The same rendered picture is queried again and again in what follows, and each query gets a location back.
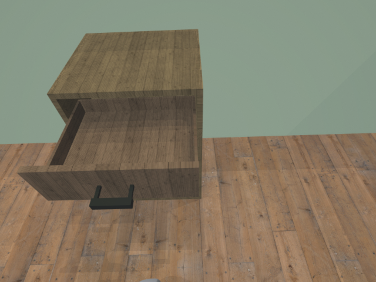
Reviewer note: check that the handle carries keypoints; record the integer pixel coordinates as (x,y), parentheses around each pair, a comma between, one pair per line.
(112,203)

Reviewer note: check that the drawer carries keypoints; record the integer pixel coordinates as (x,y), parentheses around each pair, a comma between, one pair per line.
(149,142)

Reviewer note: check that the cabinet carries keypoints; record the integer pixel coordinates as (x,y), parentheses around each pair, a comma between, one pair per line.
(134,65)

